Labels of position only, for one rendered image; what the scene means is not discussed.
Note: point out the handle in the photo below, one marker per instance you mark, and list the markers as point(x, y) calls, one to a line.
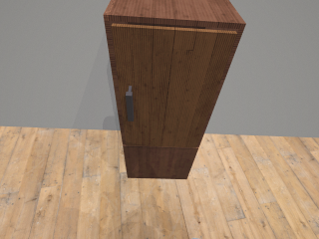
point(130, 104)

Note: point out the cupboard door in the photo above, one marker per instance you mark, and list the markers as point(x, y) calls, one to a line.
point(174, 73)

